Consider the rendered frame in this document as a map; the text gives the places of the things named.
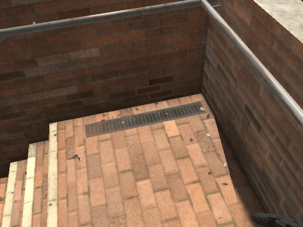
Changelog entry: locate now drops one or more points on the stairs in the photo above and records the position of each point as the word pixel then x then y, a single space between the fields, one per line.
pixel 23 194

